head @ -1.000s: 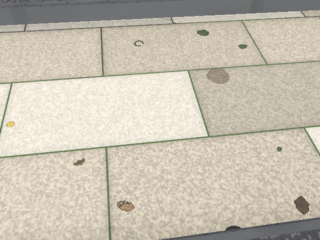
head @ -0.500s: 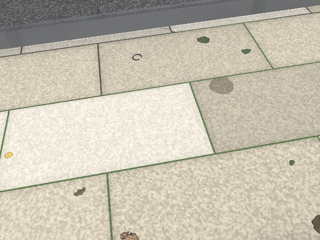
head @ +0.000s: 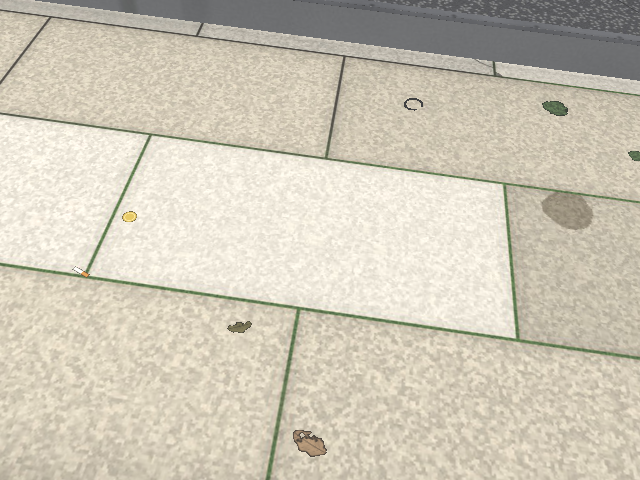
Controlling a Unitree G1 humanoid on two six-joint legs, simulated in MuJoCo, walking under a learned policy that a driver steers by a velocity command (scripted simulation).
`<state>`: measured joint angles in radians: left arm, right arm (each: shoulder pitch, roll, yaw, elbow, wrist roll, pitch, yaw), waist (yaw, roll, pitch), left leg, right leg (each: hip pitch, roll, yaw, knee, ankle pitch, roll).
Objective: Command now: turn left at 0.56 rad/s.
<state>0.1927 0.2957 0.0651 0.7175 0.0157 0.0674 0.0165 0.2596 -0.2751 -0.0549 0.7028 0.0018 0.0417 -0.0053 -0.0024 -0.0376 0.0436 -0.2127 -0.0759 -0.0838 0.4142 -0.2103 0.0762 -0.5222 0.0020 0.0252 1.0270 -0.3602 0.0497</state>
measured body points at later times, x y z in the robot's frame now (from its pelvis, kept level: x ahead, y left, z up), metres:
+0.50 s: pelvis -0.01 -0.04 +0.00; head +0.01 -0.06 +0.45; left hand +0.08 +0.22 -0.10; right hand +0.13 -0.29 -0.14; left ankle -0.06 +0.09 -0.71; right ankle +0.02 -0.13 -0.75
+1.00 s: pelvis +0.12 -0.06 -0.03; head +0.14 -0.07 +0.42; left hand +0.27 +0.22 -0.11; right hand +0.11 -0.33 -0.17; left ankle -0.06 +0.06 -0.74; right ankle +0.20 -0.12 -0.75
